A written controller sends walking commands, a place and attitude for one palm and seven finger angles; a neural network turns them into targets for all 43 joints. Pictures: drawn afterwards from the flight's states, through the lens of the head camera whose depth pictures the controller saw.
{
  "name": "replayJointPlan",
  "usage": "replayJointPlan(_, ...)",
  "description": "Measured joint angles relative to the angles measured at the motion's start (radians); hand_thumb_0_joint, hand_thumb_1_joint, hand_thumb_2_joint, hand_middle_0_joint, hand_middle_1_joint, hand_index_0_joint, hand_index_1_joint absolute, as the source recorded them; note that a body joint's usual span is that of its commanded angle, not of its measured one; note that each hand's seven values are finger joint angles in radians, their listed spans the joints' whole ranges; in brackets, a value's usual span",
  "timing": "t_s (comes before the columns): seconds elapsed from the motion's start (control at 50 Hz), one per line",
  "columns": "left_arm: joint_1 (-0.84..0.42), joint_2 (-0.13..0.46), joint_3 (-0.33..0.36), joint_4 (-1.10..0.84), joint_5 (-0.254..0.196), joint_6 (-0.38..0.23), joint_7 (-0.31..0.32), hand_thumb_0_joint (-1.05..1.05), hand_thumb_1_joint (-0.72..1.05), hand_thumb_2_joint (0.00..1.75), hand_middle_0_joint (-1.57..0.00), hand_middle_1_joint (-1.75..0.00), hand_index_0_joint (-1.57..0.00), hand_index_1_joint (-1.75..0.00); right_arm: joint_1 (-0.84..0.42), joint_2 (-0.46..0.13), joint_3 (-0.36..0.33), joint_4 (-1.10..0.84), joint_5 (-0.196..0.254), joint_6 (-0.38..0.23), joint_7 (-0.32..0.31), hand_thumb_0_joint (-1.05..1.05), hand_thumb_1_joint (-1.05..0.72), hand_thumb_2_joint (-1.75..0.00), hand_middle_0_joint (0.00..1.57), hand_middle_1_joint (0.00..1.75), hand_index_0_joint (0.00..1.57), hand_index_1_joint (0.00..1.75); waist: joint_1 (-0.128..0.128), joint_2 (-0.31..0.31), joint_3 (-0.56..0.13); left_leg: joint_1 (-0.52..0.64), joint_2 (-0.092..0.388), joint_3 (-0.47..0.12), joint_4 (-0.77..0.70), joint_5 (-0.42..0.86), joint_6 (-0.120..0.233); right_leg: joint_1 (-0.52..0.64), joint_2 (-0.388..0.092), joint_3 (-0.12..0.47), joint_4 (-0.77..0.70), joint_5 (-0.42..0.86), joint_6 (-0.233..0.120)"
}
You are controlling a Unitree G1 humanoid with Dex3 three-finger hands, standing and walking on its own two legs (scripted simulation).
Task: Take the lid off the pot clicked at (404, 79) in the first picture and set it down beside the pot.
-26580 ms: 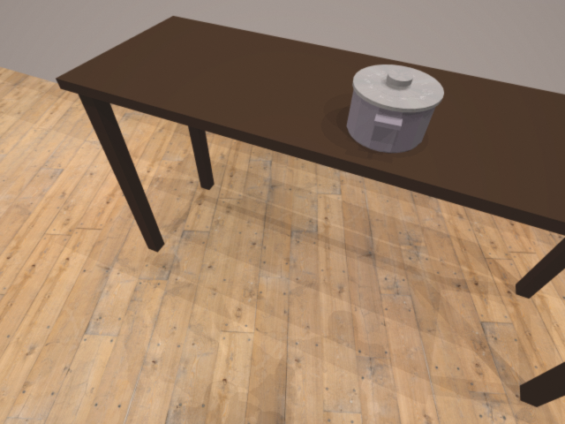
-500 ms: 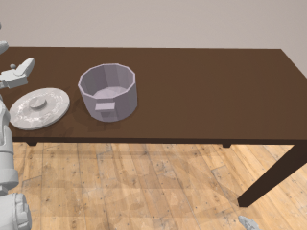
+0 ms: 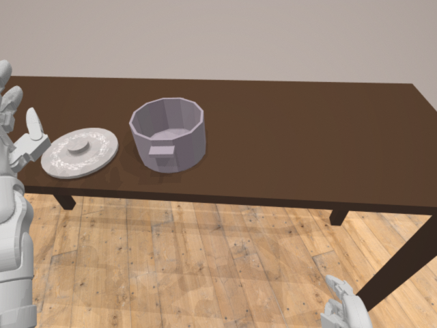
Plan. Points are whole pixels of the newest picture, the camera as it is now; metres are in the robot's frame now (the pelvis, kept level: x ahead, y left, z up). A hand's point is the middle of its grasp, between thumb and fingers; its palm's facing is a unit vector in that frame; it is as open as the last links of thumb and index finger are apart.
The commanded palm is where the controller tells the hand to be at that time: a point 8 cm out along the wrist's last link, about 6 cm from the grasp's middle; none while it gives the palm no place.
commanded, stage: draw the hand back to the body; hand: left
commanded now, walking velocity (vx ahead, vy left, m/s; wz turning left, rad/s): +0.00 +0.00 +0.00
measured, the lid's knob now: (78, 145) +0.49 +0.42 +0.05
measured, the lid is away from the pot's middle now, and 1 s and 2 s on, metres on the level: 0.24 0.24 0.24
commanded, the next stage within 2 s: step back with the hand held close in 0.78 s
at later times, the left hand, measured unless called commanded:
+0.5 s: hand (18, 194) +0.20 +0.27 +0.23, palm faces +0.48 -0.83 -0.27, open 7.5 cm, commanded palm +0.14 +0.30 +0.24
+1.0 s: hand out of the picture +0.17 +0.27 +0.24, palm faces +0.50 -0.78 -0.37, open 7.5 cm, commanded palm +0.11 +0.31 +0.23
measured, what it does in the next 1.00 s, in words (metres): stands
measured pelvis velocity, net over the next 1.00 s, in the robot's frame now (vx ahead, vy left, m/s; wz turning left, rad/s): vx -0.02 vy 0.03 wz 0.02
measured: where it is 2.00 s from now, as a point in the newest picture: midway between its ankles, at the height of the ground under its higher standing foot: outside the picture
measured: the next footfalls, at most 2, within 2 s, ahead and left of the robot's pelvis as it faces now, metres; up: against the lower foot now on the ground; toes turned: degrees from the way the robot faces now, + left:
right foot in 1.94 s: -0.22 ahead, -0.05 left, +0.00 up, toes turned +2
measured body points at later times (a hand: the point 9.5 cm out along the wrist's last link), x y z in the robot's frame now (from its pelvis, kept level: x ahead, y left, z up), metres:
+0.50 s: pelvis -0.01 +0.01 +0.00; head -0.05 +0.00 +0.45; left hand +0.17 +0.31 +0.25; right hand +0.18 -0.20 -0.08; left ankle -0.01 +0.14 -0.75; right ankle -0.02 -0.09 -0.75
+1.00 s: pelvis -0.02 +0.03 +0.00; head -0.03 +0.02 +0.45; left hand +0.14 +0.31 +0.26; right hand +0.18 -0.18 -0.08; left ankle -0.01 +0.14 -0.75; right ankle -0.02 -0.09 -0.75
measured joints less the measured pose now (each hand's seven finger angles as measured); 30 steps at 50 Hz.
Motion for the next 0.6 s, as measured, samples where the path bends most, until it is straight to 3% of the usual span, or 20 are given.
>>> replayJointPlan(0.2,0.149,-0.052,-0.006,-0.182,-0.011,-0.015,0.0,0.02,0.87,0.89,-0.21,-0.31,-0.21,-0.31,0.008,0.017,-0.001,0.012,-0.013,-0.019,-0.001,0.01,-0.91,-0.9,0.2,0.3,0.2,0.3,0.01,0.002,0.002,0.022,-0.003,0.004,-0.004,0.005,0.004,0.024,-0.003,0.004,-0.011,0.011,0.005)
replayJointPlan(0.6,0.493,-0.085,-0.039,-0.502,-0.003,-0.046,-0.012,0.02,0.88,0.9,-0.21,-0.3,-0.21,-0.3,0.023,0.035,-0.01,0.01,-0.038,-0.065,0.008,0.01,-0.91,-0.9,0.2,0.3,0.2,0.3,0.019,-0.004,0.001,0.028,-0.017,0.009,0.015,0.003,0.022,0.039,-0.018,0.009,-0.011,0.02,0.023)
